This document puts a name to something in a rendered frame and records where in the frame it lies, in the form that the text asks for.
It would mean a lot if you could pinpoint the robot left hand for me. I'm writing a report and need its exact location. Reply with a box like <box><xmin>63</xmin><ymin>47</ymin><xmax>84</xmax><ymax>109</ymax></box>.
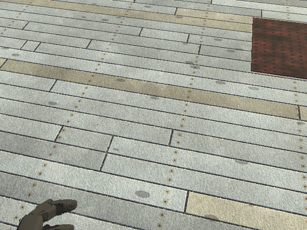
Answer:
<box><xmin>16</xmin><ymin>198</ymin><xmax>78</xmax><ymax>230</ymax></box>

